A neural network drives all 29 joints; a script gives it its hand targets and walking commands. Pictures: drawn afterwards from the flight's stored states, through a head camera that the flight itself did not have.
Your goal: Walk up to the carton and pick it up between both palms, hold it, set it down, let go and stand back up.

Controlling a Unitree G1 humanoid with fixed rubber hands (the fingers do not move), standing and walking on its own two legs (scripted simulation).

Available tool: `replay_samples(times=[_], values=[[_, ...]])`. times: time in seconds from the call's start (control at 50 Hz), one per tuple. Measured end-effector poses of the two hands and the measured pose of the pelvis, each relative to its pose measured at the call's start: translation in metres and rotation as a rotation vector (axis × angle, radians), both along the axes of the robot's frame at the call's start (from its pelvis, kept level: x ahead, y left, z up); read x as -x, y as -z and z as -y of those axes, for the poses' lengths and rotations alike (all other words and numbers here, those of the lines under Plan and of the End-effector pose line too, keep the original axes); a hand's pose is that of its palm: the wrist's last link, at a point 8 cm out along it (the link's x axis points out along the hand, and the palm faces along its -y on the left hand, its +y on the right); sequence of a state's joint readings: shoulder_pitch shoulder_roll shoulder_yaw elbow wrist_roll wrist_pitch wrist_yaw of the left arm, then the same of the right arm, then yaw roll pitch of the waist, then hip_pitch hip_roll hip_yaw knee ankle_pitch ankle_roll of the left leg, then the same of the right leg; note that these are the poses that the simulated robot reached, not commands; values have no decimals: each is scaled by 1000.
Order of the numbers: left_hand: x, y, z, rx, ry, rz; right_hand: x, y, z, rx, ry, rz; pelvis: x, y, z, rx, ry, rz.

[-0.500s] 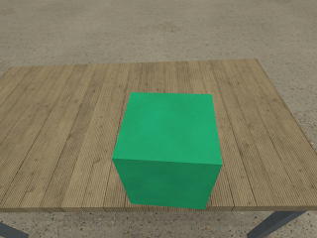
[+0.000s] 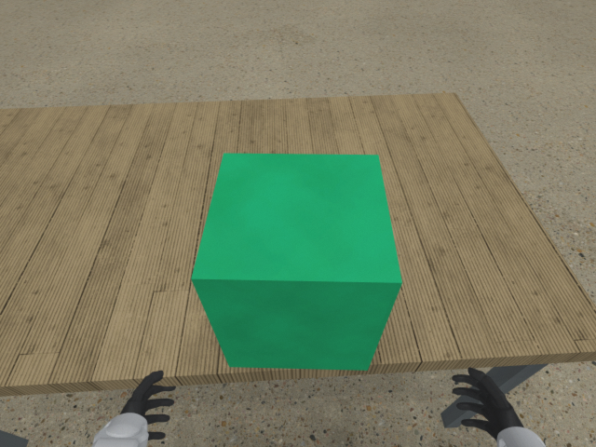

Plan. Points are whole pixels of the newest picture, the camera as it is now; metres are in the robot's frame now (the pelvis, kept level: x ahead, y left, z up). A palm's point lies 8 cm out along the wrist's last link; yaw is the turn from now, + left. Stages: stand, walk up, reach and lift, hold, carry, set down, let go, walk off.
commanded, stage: reach and lift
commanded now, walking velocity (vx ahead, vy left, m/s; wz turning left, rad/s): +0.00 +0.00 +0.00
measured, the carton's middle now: (299, 267) +0.36 +0.01 +0.04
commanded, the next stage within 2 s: none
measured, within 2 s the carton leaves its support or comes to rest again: neither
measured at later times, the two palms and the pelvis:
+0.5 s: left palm (124, 434) +0.18 +0.25 -0.06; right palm (489, 432) +0.16 -0.22 -0.05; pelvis +0.02 +0.02 +0.02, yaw -3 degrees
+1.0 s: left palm (120, 441) +0.17 +0.24 -0.04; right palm (481, 410) +0.18 -0.21 -0.02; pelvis +0.03 +0.02 +0.02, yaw -3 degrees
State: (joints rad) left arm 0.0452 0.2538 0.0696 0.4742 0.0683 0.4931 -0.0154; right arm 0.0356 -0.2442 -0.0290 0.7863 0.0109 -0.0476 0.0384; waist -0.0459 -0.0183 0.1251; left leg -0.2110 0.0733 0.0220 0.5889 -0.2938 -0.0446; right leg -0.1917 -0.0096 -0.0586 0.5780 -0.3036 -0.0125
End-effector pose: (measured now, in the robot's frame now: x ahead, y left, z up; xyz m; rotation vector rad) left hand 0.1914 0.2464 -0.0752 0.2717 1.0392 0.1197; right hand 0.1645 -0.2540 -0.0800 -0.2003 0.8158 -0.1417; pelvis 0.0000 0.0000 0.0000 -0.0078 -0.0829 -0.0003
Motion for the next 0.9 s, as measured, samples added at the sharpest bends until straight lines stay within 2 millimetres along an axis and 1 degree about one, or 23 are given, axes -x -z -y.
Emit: replay_samples(times=[0.04, 0.08, 0.14, 0.2, 0.26, 0.34, 0.4, 0.46, 0.66, 0.8, 0.9], values=[[6, -1, 1, 15, -3, -7, 2, -10, 1, 11, 4, 22, -3, -4, 0, -2, 7, 12], [14, 0, 0, 29, -14, -3, 7, -15, 2, 22, 5, 22, -4, -7, -1, -3, 12, 19], [25, 1, -3, 41, -35, 10, 16, -18, 0, 27, 4, 11, -5, -10, -2, -4, 18, 19], [31, 0, -6, 45, -44, 30, 23, -17, -8, 15, 6, 9, -4, -11, -5, -6, 24, 12], [30, -2, -9, 42, -46, 53, 25, -15, -18, -7, 11, 14, -3, -12, -8, -7, 33, 1], [21, -11, -7, 48, -40, 100, 20, -15, -30, -38, 12, 36, -4, -14, -12, -9, 41, -5], [16, -17, -3, 61, -32, 140, 16, -18, -35, -47, 8, 63, -8, -16, -15, -9, 43, -7], [13, -20, -1, 75, -31, 169, 11, -23, -36, -42, 8, 91, -13, -17, -17, -8, 46, -9], [17, -20, 1, 93, -39, 233, -5, -39, -36, -37, 15, 180, -27, -19, -18, -5, 49, -18], [20, -23, 3, 107, -37, 287, -4, -42, -40, -57, 43, 208, -33, -19, -17, -4, 50, -23], [22, -28, 3, 119, -33, 332, -5, -48, -44, -74, 51, 255, -33, -19, -17, -4, 51, -23]])
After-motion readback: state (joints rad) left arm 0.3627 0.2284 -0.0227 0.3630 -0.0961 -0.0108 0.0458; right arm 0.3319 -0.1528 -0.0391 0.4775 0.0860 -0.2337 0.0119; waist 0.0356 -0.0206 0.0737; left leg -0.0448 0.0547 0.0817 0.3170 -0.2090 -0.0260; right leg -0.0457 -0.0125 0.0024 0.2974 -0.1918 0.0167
